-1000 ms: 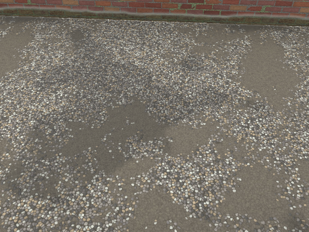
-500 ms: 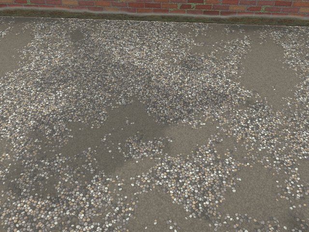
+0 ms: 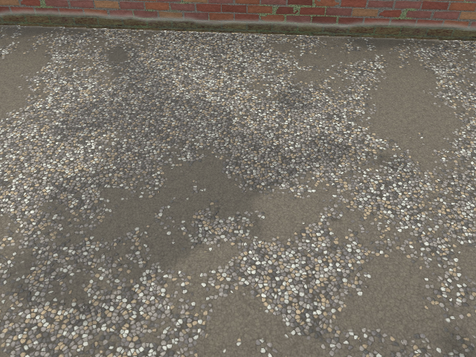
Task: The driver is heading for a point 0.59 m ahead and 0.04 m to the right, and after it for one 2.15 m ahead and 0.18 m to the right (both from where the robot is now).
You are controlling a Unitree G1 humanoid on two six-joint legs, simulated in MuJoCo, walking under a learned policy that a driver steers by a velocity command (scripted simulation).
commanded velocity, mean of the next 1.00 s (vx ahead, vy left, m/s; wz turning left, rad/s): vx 0.50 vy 0.00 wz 0.00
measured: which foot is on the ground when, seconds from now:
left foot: down 0.00-1.00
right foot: down 0.00-1.00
